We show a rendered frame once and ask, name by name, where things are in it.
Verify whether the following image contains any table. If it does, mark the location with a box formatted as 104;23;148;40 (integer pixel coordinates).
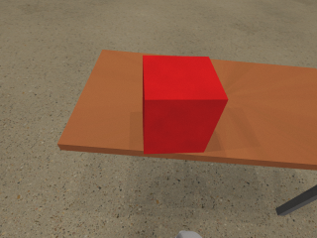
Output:
57;50;317;216

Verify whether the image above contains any carton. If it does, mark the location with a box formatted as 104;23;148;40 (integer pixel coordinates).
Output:
143;56;229;155

